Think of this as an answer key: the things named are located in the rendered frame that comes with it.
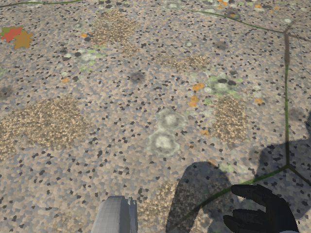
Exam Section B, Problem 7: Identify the robot left thigh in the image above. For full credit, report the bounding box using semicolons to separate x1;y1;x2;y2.
90;195;138;233

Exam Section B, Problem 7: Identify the right robot hand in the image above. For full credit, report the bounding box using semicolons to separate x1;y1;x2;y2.
223;184;300;233

